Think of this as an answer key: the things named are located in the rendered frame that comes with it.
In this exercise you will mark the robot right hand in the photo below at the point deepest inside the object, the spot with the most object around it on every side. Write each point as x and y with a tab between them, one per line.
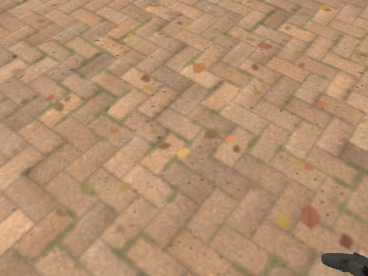
354	264

